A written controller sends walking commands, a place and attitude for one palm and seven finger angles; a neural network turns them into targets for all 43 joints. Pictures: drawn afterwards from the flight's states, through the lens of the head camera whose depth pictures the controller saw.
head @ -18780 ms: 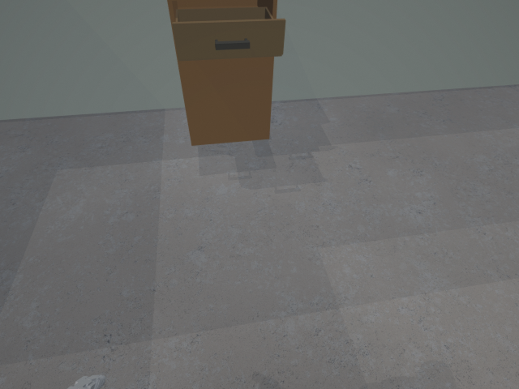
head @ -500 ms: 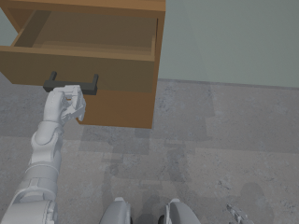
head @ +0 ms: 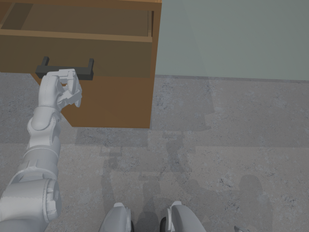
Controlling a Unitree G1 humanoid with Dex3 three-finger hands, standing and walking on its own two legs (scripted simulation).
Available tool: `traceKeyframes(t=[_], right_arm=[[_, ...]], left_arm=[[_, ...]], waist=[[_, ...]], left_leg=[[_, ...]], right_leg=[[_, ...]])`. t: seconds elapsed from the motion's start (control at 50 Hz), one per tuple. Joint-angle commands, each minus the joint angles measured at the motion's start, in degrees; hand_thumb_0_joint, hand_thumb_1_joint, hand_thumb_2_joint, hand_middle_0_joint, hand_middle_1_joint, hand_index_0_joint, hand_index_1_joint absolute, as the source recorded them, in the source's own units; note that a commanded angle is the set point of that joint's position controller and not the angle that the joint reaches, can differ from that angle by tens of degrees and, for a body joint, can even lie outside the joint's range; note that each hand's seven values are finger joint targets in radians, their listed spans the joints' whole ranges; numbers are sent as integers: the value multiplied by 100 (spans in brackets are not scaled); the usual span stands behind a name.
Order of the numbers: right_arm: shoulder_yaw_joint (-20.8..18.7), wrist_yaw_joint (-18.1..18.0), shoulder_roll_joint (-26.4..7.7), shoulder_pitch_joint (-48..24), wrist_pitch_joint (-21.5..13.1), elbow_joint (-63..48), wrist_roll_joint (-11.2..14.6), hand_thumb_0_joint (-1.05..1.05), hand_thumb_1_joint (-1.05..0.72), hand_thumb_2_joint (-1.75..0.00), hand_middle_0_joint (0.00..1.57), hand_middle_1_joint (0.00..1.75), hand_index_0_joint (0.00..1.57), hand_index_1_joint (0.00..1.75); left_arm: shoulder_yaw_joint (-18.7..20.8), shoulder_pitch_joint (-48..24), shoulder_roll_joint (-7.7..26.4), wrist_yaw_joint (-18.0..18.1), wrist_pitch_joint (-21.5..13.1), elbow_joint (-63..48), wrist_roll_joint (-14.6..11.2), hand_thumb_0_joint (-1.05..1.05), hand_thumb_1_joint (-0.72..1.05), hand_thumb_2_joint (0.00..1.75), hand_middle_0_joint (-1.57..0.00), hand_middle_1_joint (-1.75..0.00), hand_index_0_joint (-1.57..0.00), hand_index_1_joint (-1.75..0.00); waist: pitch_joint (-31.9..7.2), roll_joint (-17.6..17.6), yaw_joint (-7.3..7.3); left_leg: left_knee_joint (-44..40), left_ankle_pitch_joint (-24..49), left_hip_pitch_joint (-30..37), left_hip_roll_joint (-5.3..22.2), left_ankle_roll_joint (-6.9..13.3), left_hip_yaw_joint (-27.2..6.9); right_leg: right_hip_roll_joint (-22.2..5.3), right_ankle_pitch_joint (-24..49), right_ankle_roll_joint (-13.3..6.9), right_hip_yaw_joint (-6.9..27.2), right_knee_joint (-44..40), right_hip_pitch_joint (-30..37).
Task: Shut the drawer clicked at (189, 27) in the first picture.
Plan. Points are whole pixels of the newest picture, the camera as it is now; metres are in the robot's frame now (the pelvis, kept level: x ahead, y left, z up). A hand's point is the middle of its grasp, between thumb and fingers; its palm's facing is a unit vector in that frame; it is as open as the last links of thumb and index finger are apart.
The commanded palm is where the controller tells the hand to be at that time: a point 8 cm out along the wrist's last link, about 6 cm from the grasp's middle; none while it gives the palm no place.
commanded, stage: push the drawer shut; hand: left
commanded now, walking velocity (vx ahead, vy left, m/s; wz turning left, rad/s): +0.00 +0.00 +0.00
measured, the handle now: (67, 66) +0.54 +0.22 +0.05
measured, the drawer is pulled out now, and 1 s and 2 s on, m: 0.12 0.01 0.00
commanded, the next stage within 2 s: pull the fist back off the drawer in 1.48 s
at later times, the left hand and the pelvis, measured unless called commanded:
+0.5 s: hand (80, 74) +0.51 +0.18 +0.05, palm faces -0.04 -1.00 -0.04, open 3.2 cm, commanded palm +0.51 +0.22 +0.05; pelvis -0.01 +0.00 -0.01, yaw -1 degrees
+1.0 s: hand (84, 57) +0.57 +0.18 +0.05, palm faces -0.03 -1.00 -0.03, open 3.4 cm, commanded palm +0.57 +0.21 +0.05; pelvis +0.00 +0.01 -0.02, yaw -2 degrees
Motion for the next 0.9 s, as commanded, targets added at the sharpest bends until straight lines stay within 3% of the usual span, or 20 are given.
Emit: traceKeyframes(t=[0.0,0.08,0.16,0.22,0.24,0.3,0.32,0.34,0.36,0.4,0.42,0.5,0.54,0.6,0.64,0.66,0.72,0.74,0.84,0.88], right_arm=[[-335,-84,-982,744,-103,-354,-16,0,-90,-90,20,30,20,30],[-314,-102,-1013,806,-51,-323,-24,0,-90,-90,20,30,20,30],[-286,-90,-1017,876,-33,-313,-49,0,-90,-90,20,30,20,30],[-293,-71,-1018,943,-21,-313,-75,0,-90,-90,20,30,20,30],[-293,-64,-1035,972,-6,-313,-79,0,-90,-90,20,30,20,30],[-281,-59,-1043,1027,17,-305,-93,0,-90,-90,20,30,20,30],[-269,-63,-1046,1032,22,-286,-87,0,-90,-90,20,30,20,30],[-273,-62,-1074,1058,42,-281,-96,0,-90,-90,20,30,20,30],[-251,-52,-1062,1064,45,-286,-99,0,-90,-90,20,30,20,30],[-254,-56,-1087,1136,48,-283,-121,0,-90,-90,20,30,20,30],[-246,-46,-1083,1164,62,-293,-122,0,-90,-90,20,30,20,30],[-235,-26,-1104,1246,84,-224,-159,0,-90,-90,20,30,20,30],[-233,-33,-1156,1309,114,-222,-178,0,-90,-90,20,30,20,30],[-225,-14,-1133,1374,134,-179,-196,0,-90,-90,20,30,20,30],[-226,-2,-1181,1448,159,-184,-215,0,-90,-90,20,30,20,30],[-207,-4,-1185,1459,175,-182,-220,0,-90,-90,20,30,20,30],[-198,4,-1186,1544,201,-146,-244,0,-90,-90,20,30,20,30],[-197,16,-1183,1558,210,-146,-255,0,-90,-90,20,30,20,30],[-190,55,-1208,1680,287,-129,-299,0,-90,-90,20,30,20,30],[-194,71,-1206,1711,311,-102,-310,0,-90,-90,20,30,20,30]], left_arm=[[281,-2836,1326,37,-392,-1015,-109,0,90,90,-140,-160,-140,-160],[461,-3142,1633,37,-358,-732,-37,0,90,90,-140,-160,-140,-160],[572,-3461,1868,-28,-350,-635,-25,0,90,90,-140,-160,-140,-160],[524,-3612,1801,-71,-355,-666,-18,0,90,90,-140,-160,-140,-160],[638,-3509,1911,-66,-331,-557,-20,0,90,90,-140,-160,-140,-160],[664,-3707,2000,-64,-269,-419,19,0,90,90,-140,-160,-140,-160],[625,-3899,2026,-63,-265,-463,34,0,90,90,-140,-160,-140,-160],[788,-3827,2248,-41,-248,-357,91,0,90,90,-140,-160,-140,-160],[663,-3950,2119,-37,-212,-290,89,0,90,90,-140,-160,-140,-160],[851,-4067,2407,-1,-217,-301,142,0,90,90,-140,-160,-140,-160],[771,-4114,2337,-7,-205,-315,168,0,90,90,-140,-160,-140,-160],[634,-4471,2237,25,-167,-173,225,0,90,90,-140,-160,-140,-160],[823,-4584,2565,50,-153,-176,280,0,90,90,-140,-160,-140,-160],[651,-4825,2354,78,-104,-47,322,0,90,90,-140,-160,-140,-160],[896,-4754,2686,115,-70,27,382,0,90,90,-140,-160,-140,-160],[895,-4874,2757,128,-59,11,404,0,90,90,-140,-160,-140,-160],[808,-5115,2713,137,-8,107,473,0,90,90,-140,-160,-140,-160],[845,-5151,2768,142,-8,46,486,0,90,90,-140,-160,-140,-160],[886,-5313,2881,190,26,62,574,0,90,90,-140,-160,-140,-160],[760,-5408,2711,227,56,114,599,0,90,90,-140,-160,-140,-160]], waist=[[-2546,540,-247],[-2551,375,-312],[-2704,608,-340],[-2882,756,-379],[-2901,721,-336],[-2820,599,-443],[-2799,637,-499],[-2788,751,-423],[-2734,718,-518],[-2809,768,-494],[-2944,801,-521],[-2820,1015,-667],[-2990,1002,-652],[-2921,1021,-786],[-3073,1124,-690],[-3111,1064,-739],[-3068,1145,-858],[-3143,1291,-807],[-3279,1434,-855],[-3170,1407,-945]], left_leg=[[-649,1934,1922,-50,-33,-535],[-604,1775,1610,-56,-7,-515],[-508,1852,1604,-51,0,-510],[-466,2083,1831,-26,-9,-559],[-462,2074,1778,-24,-13,-552],[-399,2007,1581,-15,24,-553],[-390,1985,1535,-10,30,-537],[-412,1912,1529,-3,1,-566],[-393,1822,1450,-10,27,-549],[-340,1895,1397,-7,37,-552],[-341,1956,1484,-4,34,-557],[-302,1983,1660,34,25,-658],[-284,2074,1634,48,10,-688],[-247,2079,1655,57,29,-716],[-227,2141,1649,58,6,-717],[-210,2162,1580,60,22,-717],[-169,2257,1646,81,23,-752],[-172,2287,1700,85,4,-766],[-143,2636,1980,124,-29,-855],[-151,2608,2040,144,-30,-895]], right_leg=[[126,1584,62,460,-686,812],[123,1524,85,502,-693,919],[147,1576,78,539,-650,902],[168,1684,71,505,-606,754],[167,1662,71,495,-610,786],[186,1654,84,508,-592,753],[181,1660,102,531,-611,750],[181,1529,83,504,-595,697],[190,1462,97,518,-624,652],[199,1533,83,534,-577,720],[201,1569,89,522,-578,704],[222,1387,72,441,-545,236],[222,1449,76,434,-506,331],[227,1422,81,417,-526,161],[236,1428,72,407,-505,221],[234,1477,82,416,-493,272],[247,1520,86,395,-486,103],[245,1492,73,376,-465,90],[273,1630,56,320,-426,-73],[274,1555,64,292,-459,-241]])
